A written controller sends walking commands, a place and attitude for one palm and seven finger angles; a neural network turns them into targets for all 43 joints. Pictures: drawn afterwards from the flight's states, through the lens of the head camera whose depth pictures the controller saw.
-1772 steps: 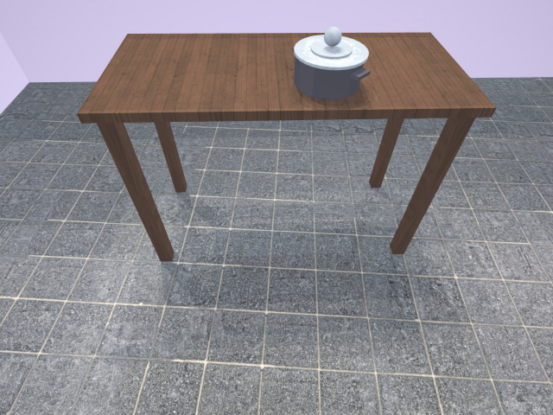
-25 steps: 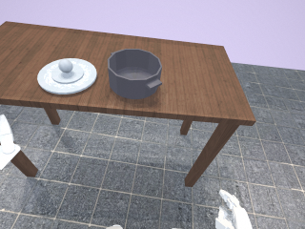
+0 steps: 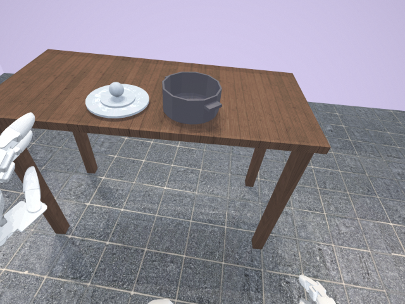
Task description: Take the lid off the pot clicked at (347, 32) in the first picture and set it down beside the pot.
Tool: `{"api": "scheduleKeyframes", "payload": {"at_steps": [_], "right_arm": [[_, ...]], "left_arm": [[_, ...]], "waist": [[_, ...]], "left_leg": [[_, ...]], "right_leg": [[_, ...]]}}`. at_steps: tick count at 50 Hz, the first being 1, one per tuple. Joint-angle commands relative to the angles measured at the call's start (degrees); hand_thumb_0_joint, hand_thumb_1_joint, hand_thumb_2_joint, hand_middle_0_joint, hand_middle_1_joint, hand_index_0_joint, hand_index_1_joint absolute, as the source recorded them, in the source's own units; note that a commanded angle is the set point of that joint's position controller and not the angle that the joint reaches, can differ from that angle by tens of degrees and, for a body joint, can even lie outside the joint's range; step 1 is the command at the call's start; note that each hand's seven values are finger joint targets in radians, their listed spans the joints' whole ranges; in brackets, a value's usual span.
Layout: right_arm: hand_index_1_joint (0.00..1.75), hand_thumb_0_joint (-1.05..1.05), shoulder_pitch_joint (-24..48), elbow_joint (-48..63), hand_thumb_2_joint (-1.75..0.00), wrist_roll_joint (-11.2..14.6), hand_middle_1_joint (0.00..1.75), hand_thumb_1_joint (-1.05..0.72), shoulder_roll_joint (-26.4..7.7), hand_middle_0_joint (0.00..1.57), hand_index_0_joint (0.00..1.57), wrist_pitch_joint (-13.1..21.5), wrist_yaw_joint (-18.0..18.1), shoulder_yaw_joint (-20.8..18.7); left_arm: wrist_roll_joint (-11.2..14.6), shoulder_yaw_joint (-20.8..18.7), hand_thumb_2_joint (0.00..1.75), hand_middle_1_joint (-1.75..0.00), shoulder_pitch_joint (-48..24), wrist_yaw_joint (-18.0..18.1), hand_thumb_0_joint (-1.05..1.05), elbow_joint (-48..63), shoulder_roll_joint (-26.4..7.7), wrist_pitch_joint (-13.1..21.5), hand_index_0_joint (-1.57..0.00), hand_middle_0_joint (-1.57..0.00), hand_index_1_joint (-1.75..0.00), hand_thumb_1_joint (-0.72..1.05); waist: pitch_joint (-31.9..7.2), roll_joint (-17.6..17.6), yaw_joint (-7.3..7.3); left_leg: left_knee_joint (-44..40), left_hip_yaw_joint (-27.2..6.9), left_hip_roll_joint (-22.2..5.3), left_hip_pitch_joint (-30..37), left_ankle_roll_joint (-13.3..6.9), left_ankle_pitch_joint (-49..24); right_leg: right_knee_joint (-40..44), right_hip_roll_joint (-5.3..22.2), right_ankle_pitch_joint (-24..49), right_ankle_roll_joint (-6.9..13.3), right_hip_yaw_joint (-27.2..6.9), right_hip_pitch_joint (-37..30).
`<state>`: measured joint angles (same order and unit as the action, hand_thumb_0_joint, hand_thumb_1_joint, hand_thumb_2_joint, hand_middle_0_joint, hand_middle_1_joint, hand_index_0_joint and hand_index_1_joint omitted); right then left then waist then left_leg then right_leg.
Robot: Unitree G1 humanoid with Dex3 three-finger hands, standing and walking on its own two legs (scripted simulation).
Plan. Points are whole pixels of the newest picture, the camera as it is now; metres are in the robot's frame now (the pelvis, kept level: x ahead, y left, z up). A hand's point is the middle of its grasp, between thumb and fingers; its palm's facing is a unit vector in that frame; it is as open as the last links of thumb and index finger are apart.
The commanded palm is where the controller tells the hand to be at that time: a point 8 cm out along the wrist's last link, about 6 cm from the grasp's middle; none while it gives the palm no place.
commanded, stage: stop stepping back and stand still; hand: left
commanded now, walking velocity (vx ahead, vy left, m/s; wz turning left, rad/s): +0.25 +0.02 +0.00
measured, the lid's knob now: (116, 89) +0.74 +0.31 +0.05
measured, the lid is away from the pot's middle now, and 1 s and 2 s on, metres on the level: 0.25 0.25 0.25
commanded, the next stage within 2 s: let the arm hang, fingers relaxed in 1.16 s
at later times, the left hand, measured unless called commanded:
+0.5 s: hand (65, 275) +0.19 +0.27 -0.04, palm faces +0.13 -0.92 -0.37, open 7.4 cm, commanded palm none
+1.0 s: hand out of the picture +0.04 +0.18 -0.17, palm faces +0.06 -0.99 -0.16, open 7.3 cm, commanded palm none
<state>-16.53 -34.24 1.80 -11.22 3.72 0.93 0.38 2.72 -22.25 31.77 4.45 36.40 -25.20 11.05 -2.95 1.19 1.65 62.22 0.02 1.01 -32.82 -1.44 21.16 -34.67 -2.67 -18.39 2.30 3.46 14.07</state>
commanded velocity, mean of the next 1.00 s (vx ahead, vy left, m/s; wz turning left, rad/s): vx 0.04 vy -0.04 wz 0.00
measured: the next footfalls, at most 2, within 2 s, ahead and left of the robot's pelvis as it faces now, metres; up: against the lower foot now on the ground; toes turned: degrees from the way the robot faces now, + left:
left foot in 0.14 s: +0.05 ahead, +0.12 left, +0.00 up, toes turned +5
right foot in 0.44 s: +0.05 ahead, -0.11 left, +0.00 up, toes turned -1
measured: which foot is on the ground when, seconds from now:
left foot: up 0.00-0.12, down 0.14-1.00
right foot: down 0.00-0.14, up 0.16-0.42, down 0.44-1.00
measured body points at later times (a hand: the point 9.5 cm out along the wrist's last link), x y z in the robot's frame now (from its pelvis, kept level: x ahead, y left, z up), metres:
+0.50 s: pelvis -0.01 +0.04 -0.01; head -0.03 +0.04 +0.44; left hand +0.18 +0.32 -0.02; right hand +0.12 -0.20 -0.12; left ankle -0.02 +0.13 -0.72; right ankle +0.00 -0.12 -0.72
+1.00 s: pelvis +0.07 +0.01 +0.01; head +0.11 +0.03 +0.46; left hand +0.04 +0.23 -0.16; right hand +0.06 -0.20 -0.14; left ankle +0.01 +0.12 -0.72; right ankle +0.01 -0.11 -0.72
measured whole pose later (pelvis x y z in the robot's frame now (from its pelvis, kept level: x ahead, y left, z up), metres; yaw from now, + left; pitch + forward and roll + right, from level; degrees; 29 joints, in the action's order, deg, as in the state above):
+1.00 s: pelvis +0.07 +0.01 +0.01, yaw +1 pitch +2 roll -1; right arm -19.3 -58.6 -0.2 -5.9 0.4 3.0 -2.3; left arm -0.4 -1.1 18.9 1.7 -62.1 -8.8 -1.2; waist 2.6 1.2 0.4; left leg 32.8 3.3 -1.4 -12.5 -1.1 22.5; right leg -30.4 0.5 -20.8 -0.3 2.6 10.9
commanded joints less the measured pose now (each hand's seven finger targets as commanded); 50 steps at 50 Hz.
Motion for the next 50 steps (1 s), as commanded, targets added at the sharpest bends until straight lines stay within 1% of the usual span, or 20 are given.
{"api": "scheduleKeyframes", "payload": {"at_steps": [1,5,7,10,13,16,17,18,21,24,26,28,30,32,35,39,42,44,47,50], "right_arm": [[0.3,0.0,8.1,10.6,-0.9,-0.3,0.3,-0.9,-6.3,0.2,0.2,2.5,1.6,-3.0],[0.3,0.0,7.6,9.2,-0.9,0.0,0.3,-0.9,-5.5,0.2,0.2,6.2,4.2,-1.8],[0.3,0.0,7.4,11.0,-0.9,0.1,0.3,-0.9,-6.5,0.2,0.2,8.2,4.1,-2.5],[0.3,0.0,6.7,8.9,-0.9,-0.7,0.3,-0.9,-5.9,0.2,0.2,8.6,2.0,-2.7],[0.3,0.0,9.1,9.1,-0.9,-0.1,0.3,-0.9,-6.4,0.2,0.2,7.8,0.7,-2.3],[0.3,0.0,8.7,9.3,-0.9,-0.8,0.3,-0.9,-6.9,0.2,0.2,6.8,0.9,-2.0],[0.3,0.0,9.6,-2.2,-0.9,-1.9,0.3,-0.9,-13.5,0.2,0.2,7.6,-1.3,-7.2],[0.3,0.0,4.1,-1.8,-0.9,-2.3,0.3,-0.9,-10.8,0.2,0.2,4.0,-1.1,-7.4],[0.3,0.0,1.0,-0.4,-0.9,-2.8,0.3,-0.9,-7.4,0.2,0.2,-0.6,-1.7,-5.5],[0.3,0.0,-0.8,-1.7,-0.9,-4.1,0.3,-0.9,-8.2,0.2,0.2,-2.4,-1.5,-5.4],[0.3,0.0,-1.2,-4.5,-0.9,-4.5,0.3,-0.9,-10.0,0.2,0.2,-2.2,-0.9,-5.6],[0.3,0.0,-2.6,-7.8,-0.9,-4.4,0.3,-0.9,-11.4,0.2,0.2,-1.5,0.2,-5.7],[0.3,0.0,-2.1,-10.5,-0.9,-3.8,0.3,-0.9,-9.5,0.2,0.2,-1.3,0.8,-5.0],[0.3,0.0,-1.9,-12.7,-0.9,-3.1,0.3,-0.9,-7.5,0.2,0.2,-1.5,1.0,-4.6],[0.3,0.0,-3.7,-14.4,-0.9,-2.1,0.3,-0.9,-1.9,0.2,0.2,-2.0,1.0,-4.7],[0.3,0.0,-7.0,-18.0,-0.9,-1.8,0.3,-0.9,0.3,0.2,0.2,-2.4,0.9,-4.4],[0.3,0.0,-11.4,-21.5,-0.9,-2.3,0.3,-0.9,-0.1,0.2,0.2,-2.3,1.1,-3.9],[0.3,0.0,-11.3,-21.6,-0.9,-2.8,0.3,-0.9,-4.1,0.2,0.2,-2.7,2.0,-4.6],[0.3,0.0,-10.7,-23.9,-0.9,-2.0,0.3,-0.9,-2.3,0.2,0.2,-2.5,2.7,-4.2],[0.3,0.0,-9.2,-24.1,-0.9,-1.6,0.3,-0.9,-0.8,0.2,0.2,-2.7,2.5,-4.3]], "left_arm": [[1.0,-7.3,0.9,-0.3,-4.7,1.4,0.0,10.9,-9.3,3.5,-0.2,-0.2,-0.3,0.9],[-0.1,-6.1,0.9,-0.3,-8.3,3.9,0.0,11.3,-7.8,3.8,-0.2,-0.2,-0.3,0.9],[0.3,-5.2,0.9,-0.3,-9.9,5.2,0.0,17.4,-7.3,5.3,-0.2,-0.2,-0.3,0.9],[0.8,-7.3,0.9,-0.3,-6.0,5.1,0.0,14.2,-8.6,3.8,-0.2,-0.2,-0.3,0.9],[0.5,-7.1,0.9,-0.3,0.3,4.7,0.0,15.3,-7.9,2.7,-0.2,-0.2,-0.3,0.9],[0.5,-7.2,0.9,-0.3,1.3,4.8,0.0,14.0,-7.6,2.3,-0.2,-0.2,-0.3,0.9],[-5.6,15.0,0.9,-0.3,-6.5,-1.5,0.0,-34.9,8.5,-6.6,-0.2,-0.2,-0.3,0.9],[-6.6,15.9,0.9,-0.3,-3.2,-3.8,0.0,-37.8,10.4,-11.2,-0.2,-0.2,-0.3,0.9],[-6.4,15.3,0.9,-0.3,-7.3,-4.8,0.0,-45.9,5.8,-11.4,-0.2,-0.2,-0.3,0.9],[-5.6,16.2,0.9,-0.3,-14.7,-4.2,0.0,-54.9,5.1,-12.3,-0.2,-0.2,-0.3,0.9],[-4.9,17.6,0.9,-0.3,-18.0,-4.5,0.0,-61.9,7.8,-12.4,-0.2,-0.2,-0.3,0.9],[-4.5,18.3,0.9,-0.3,-20.3,-4.6,0.0,-68.4,8.3,-11.6,-0.2,-0.2,-0.3,0.9],[-3.8,18.8,0.9,-0.3,-18.1,-4.5,0.0,-75.1,8.4,-11.0,-0.2,-0.2,-0.3,0.9],[-3.8,18.1,0.9,-0.3,-10.7,-4.5,0.0,-81.8,8.5,-10.3,-0.2,-0.2,-0.3,0.9],[-3.8,17.5,0.9,-0.3,-6.5,-3.1,0.0,-87.7,4.2,-8.8,-0.2,-0.2,-0.3,0.9],[-4.2,18.0,0.9,-0.3,-11.7,-2.0,0.0,-90.6,7.5,-9.4,-0.2,-0.2,-0.3,0.9],[-2.8,19.4,0.9,-0.3,-11.2,-2.4,0.0,-92.6,11.7,-10.0,-0.2,-0.2,-0.3,0.9],[-3.0,20.5,0.9,-0.3,-10.1,-2.5,0.0,-93.5,14.6,-10.7,-0.2,-0.2,-0.3,0.9],[-2.8,20.3,0.9,-0.3,-10.4,-2.5,0.0,-95.7,13.6,-10.7,-0.2,-0.2,-0.3,0.9],[-2.9,20.2,0.9,-0.3,-9.8,-1.6,0.0,-96.6,12.8,-10.4,-0.2,-0.2,-0.3,0.9]], "waist": [[6.6,2.2,0.34],[0.9,-3.5,0.25],[-1.0,-24.3,-0.09],[2.2,-10.8,0.88],[3.4,-9.9,-0.59],[3.7,-12.9,-0.39],[4.9,-9.2,2.94],[-0.9,-2.1,1.74],[0.7,13.7,-0.45],[4.5,9.3,1.04],[8.0,-3.0,1.17],[9.6,-14.1,0.6],[7.4,-14.0,-1.36],[1.6,-11.8,-3.78],[-0.5,6.9,-3.24],[0.9,5.0,-0.32],[1.7,-3.7,0.59],[4.0,-8.3,-0.08],[1.1,-8.7,-0.48],[0.9,-1.0,-0.78]], "left_leg": [[4.4,-3.2,-4.5,3.9,-0.2,0.7],[-38.3,2.8,-3.3,22.1,-2.5,3.6],[-46.0,-16.0,-17.1,32.7,-7.5,-3.4],[-47.9,-27.3,-22.0,22.9,-12.4,-9.5],[-47.1,-12.9,-17.6,16.0,-7.6,-6.4],[-48.9,-8.5,-16.0,9.4,-5.7,3.1],[-33.8,-6.1,-11.6,10.8,-2.7,-9.0],[-29.5,-2.9,-9.9,12.3,-1.8,-7.6],[-23.5,-2.2,-3.8,3.1,-2.4,8.7],[-24.8,-5.9,-4.8,7.9,-4.3,5.3],[-36.9,-16.1,-11.3,10.4,-6.7,0.7],[-42.5,-23.2,-16.0,14.2,-9.1,-14.4],[-39.5,-15.9,-15.0,14.1,-7.9,-25.1],[-30.8,-5.4,-8.6,12.5,-3.2,-23.2],[-11.1,2.6,-1.4,3.8,1.4,8.7],[-17.6,0.2,-3.4,7.5,0.0,9.0],[-36.1,-5.0,-8.7,24.8,-3.0,-24.5],[-38.6,-10.7,-15.9,25.7,-7.4,-28.4],[-33.4,-4.0,-11.9,28.7,-4.5,-50.1],[-31.3,0.1,-8.5,26.7,-1.6,-40.9]], "right_leg": [[22.9,19.3,-18.2,8.4,-22.0,18.2],[9.4,12.3,-14.8,4.4,-12.3,10.9],[-17.2,-0.2,-11.6,-1.1,-0.3,20.2],[-32.0,3.2,-8.8,-2.0,-8.1,24.4],[-19.6,4.4,-4.6,-1.8,-4.2,15.9],[-7.4,2.3,-3.6,-1.8,0.6,2.6],[-3.1,7.1,-1.1,-1.6,-1.6,8.1],[1.0,6.3,4.1,-0.5,-0.6,3.6],[5.1,11.3,-11.2,3.4,-6.9,2.7],[0.1,9.8,-16.5,3.3,-8.7,11.3],[-10.4,3.5,-7.1,0.0,-1.4,15.1],[-18.7,2.4,-6.6,-1.0,-2.3,18.8],[-13.1,3.5,-7.5,-1.1,-3.4,12.3],[0.5,3.6,7.7,-0.1,-4.5,-2.9],[11.7,20.6,31.5,9.6,-26.6,-12.5],[11.7,19.0,33.8,10.3,-17.9,-9.4],[4.9,8.3,20.3,0.9,-5.4,1.6],[3.1,4.2,3.1,-1.1,-1.4,5.1],[4.5,5.1,16.3,-1.1,-0.6,-1.2],[7.2,7.3,27.9,0.1,-2.7,-6.2]]}}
